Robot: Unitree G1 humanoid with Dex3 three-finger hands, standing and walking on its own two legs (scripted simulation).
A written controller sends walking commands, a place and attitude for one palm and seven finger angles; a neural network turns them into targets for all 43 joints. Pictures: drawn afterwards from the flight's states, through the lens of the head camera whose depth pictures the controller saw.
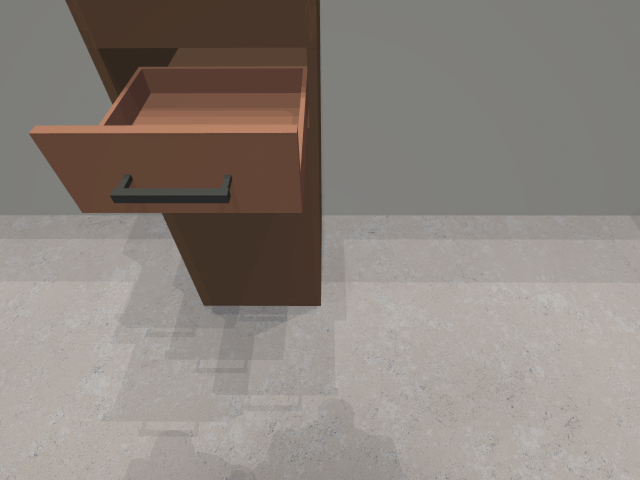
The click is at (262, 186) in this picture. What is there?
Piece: drawer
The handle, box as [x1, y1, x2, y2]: [110, 175, 231, 202]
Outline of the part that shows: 110,194 114,202 228,202 230,196 228,190 231,177 230,175 225,175 222,186 220,188 129,188 128,187 132,178 130,175 124,175 118,187 114,188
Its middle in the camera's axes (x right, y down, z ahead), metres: -0.23 -0.08 +0.60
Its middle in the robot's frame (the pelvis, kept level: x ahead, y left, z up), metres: +0.50 +0.26 +0.07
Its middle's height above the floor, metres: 0.85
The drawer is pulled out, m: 0.27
